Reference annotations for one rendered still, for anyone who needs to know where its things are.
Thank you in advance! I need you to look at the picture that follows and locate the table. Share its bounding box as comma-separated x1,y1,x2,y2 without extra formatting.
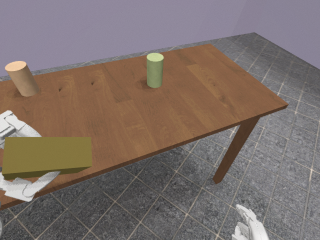
0,43,289,211

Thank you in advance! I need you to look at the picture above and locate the robot left hand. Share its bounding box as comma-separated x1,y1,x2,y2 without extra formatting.
0,110,61,202

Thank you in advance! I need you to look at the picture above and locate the robot right hand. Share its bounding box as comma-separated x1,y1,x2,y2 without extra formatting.
232,204,270,240

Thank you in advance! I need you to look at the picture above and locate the sponge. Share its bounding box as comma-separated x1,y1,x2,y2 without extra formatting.
2,137,92,180

